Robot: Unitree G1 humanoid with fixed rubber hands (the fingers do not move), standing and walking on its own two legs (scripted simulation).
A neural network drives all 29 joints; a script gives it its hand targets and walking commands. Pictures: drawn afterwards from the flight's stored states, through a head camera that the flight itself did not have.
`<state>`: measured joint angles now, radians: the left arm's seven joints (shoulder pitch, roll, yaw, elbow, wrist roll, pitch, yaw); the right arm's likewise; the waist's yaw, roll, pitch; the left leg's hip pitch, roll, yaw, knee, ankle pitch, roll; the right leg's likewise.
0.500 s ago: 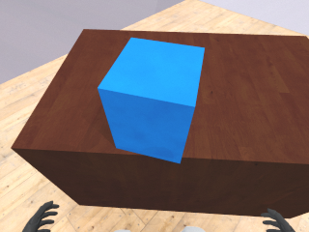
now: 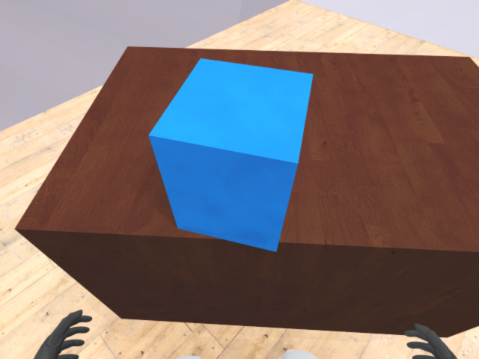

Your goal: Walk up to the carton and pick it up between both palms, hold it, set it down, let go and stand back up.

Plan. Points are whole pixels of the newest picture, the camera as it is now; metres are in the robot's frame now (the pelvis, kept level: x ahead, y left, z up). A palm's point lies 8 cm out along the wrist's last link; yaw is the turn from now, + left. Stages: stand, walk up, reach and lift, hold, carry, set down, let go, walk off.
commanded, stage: walk up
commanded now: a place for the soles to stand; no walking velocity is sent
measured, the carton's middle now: (239, 158) +0.44 +0.01 +0.08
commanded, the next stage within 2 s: reach and lift in 0.10 s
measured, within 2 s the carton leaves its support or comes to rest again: neither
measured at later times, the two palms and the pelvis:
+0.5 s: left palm (63, 349) +0.15 +0.28 -0.04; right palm out of the picture +0.13 -0.30 -0.04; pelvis -0.02 -0.01 +0.02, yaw -1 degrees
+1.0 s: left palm (66, 338) +0.16 +0.26 +0.01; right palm (447, 355) +0.13 -0.27 +0.02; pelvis -0.06 -0.02 +0.01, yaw -1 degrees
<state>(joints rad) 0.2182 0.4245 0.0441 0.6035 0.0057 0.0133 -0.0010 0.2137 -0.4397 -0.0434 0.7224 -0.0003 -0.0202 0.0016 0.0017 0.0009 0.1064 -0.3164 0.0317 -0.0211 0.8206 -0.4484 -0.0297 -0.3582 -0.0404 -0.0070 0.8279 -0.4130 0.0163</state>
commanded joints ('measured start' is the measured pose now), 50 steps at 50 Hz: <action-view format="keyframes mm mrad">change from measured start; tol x16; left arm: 1 -47 198 57 -49 -2 -17 0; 5 45 275 75 16 1 -42 3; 6 -251 113 79 -113 94 181 37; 9 -248 70 52 -257 59 284 38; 21 -45 84 104 -330 53 195 -26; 50 -390 156 13 -385 -194 131 -24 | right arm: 1 35 -279 -69 -83 -9 -29 -18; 5 -47 -174 -42 -119 17 -10 -17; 6 -185 -66 -166 274 -155 -261 18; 9 -191 -159 -222 277 -153 -387 45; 19 -4 -32 -103 77 -24 -371 -10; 50 -142 262 -1 -674 78 76 -101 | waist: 1 -19 117 -136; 5 27 -153 -164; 7 -54 67 -91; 17 -8 -145 -233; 35 7 146 -64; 50 -21 6 -71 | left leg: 1 129 284 -384 -330 352 252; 5 -100 -24 29 55 152 49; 6 -113 15 77 -195 138 -21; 8 -119 -1 109 -172 226 -10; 20 141 -92 137 -352 426 29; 40 -357 35 127 -627 -193 121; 50 -86 -32 131 -490 -92 89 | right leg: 1 -28 16 43 -63 -28 -43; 5 244 -190 340 -341 337 -184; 7 94 70 -67 -139 215 -70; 18 322 51 -14 -320 755 31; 29 299 66 -16 -434 66 -38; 44 717 78 76 -363 1 17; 50 457 9 124 -475 -169 -4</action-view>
